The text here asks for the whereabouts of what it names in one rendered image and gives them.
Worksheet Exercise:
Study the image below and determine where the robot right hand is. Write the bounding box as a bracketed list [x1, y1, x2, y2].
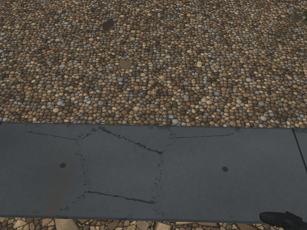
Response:
[259, 211, 307, 230]

